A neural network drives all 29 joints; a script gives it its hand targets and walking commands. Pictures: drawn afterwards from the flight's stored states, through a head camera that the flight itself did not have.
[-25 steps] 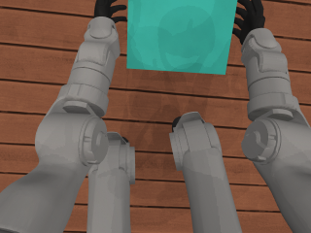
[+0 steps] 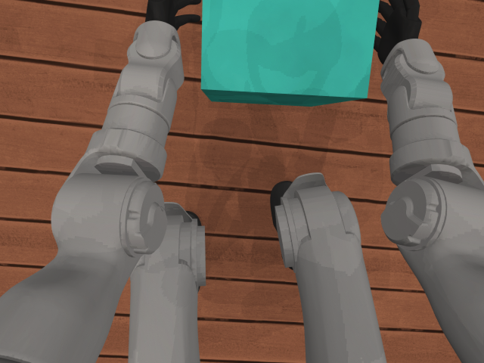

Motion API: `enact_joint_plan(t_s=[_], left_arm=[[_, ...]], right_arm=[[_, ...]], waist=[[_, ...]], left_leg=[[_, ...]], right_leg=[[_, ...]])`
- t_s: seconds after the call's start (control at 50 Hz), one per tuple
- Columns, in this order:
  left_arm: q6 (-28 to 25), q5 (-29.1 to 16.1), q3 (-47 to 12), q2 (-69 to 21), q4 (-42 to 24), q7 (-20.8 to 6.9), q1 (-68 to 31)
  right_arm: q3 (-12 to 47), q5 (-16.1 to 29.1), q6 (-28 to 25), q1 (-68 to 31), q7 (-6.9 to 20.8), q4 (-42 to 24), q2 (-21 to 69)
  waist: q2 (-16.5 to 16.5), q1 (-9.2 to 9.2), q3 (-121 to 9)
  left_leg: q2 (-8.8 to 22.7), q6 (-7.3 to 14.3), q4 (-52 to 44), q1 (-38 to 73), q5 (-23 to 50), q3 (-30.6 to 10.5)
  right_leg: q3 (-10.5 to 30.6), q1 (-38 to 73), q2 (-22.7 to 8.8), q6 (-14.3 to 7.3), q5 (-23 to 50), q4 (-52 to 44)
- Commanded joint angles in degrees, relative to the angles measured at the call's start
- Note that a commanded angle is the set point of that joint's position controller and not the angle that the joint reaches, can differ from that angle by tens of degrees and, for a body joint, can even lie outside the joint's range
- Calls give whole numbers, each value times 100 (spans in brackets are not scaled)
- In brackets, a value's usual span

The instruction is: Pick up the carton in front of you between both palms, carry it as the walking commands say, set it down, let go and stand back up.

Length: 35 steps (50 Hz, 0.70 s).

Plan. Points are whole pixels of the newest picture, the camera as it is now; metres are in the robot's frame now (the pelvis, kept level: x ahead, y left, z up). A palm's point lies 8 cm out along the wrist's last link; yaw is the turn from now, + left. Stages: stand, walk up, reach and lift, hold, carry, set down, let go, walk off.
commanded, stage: set down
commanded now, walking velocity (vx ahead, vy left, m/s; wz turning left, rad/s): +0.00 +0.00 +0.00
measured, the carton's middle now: (274, 35) +0.52 -0.14 -0.26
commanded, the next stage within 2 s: let go in 1.40 s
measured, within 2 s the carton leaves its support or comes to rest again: neither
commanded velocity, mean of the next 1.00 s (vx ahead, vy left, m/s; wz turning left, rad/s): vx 0.00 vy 0.00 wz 0.00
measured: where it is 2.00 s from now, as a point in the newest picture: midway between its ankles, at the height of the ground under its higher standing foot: (239, 255)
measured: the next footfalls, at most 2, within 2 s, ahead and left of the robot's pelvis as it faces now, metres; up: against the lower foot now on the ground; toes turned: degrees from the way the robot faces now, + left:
none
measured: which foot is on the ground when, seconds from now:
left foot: down 0.00-1.00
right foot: down 0.00-1.00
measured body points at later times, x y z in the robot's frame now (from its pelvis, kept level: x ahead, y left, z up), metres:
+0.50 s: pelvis -0.02 -0.01 -0.01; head +0.33 -0.06 +0.25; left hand +0.54 +0.03 -0.17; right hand +0.46 -0.34 -0.17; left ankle +0.09 +0.11 -0.35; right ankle +0.11 -0.13 -0.35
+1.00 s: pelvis +0.00 -0.01 +0.11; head +0.31 -0.07 +0.43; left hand +0.55 +0.03 -0.01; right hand +0.45 -0.35 +0.00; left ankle +0.09 +0.11 -0.35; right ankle +0.11 -0.13 -0.35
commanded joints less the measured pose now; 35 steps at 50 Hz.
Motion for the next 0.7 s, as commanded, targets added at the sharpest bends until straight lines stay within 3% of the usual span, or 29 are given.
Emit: enact_joint_plan(t_s=[0.0,0.06,0.1,0.12,0.16,0.26,0.34,0.42,0.52,0.6,0.68], left_arm=[[120,-66,-1247,-3149,218,-793,-1391],[8,-159,-1086,-1648,142,-479,-962],[-99,-359,-982,402,37,13,-552],[-135,-567,-1105,800,-73,177,-593],[-180,-1030,-1327,955,-296,272,-878],[-185,-1582,-1788,906,-1231,251,-1404],[-34,-1729,-1761,1081,-1554,283,-1402],[158,-1514,-1534,1145,-1665,326,-1138],[412,-1227,-1061,1280,-2184,444,-952],[548,-1005,-700,1237,-1786,412,-753],[464,-859,-463,1141,-1344,300,-472]], right_arm=[[1134,98,66,-1444,767,462,2542],[713,170,-171,-759,398,692,1059],[269,333,-515,-23,-149,734,-977],[256,512,-690,-124,-369,596,-1449],[452,953,-908,-537,-526,478,-1757],[1197,1875,-1037,-1370,-410,-4,-1928],[1292,2105,-844,-1245,-352,-88,-2047],[1220,1993,-625,-875,-409,-228,-2075],[1192,1782,-242,-753,-544,-1189,-1873],[1236,1603,-1,-698,-574,-1295,-1496],[1283,1470,-20,-520,-535,-1187,-1208]], waist=[[348,-523,-4403],[252,-610,-4464],[200,-665,-4557],[182,-687,-4715],[230,-667,-4924],[246,-580,-5625],[137,-628,-6260],[60,-602,-6702],[-325,-386,-7477],[-637,-223,-6618],[-744,-97,-6232]], left_leg=[[-26,224,-999,1575,1480,510],[94,117,-956,1931,1376,509],[250,20,-978,2148,1322,482],[314,5,-948,2206,1379,443],[393,-3,-860,2356,1633,367],[515,-19,-725,2722,1823,341],[531,-11,-738,3157,1430,504],[460,-14,-900,3175,1028,721],[340,105,-1294,3096,652,922],[330,170,-1684,2421,208,933],[345,214,-2020,2171,265,876]], right_leg=[[-528,2750,240,-200,2083,-773],[-607,2914,129,-98,1975,-777],[-637,3023,1,-59,1956,-804],[-627,3070,-48,-58,2031,-794],[-564,3076,-112,-103,2314,-721],[-444,3486,-201,-196,2797,-564],[-483,4077,-199,-170,2643,-689],[-540,4775,-110,-141,2461,-961],[-601,5874,48,-93,2186,-1446],[-520,5655,108,-29,1612,-1882],[-490,5435,143,23,1614,-2184]])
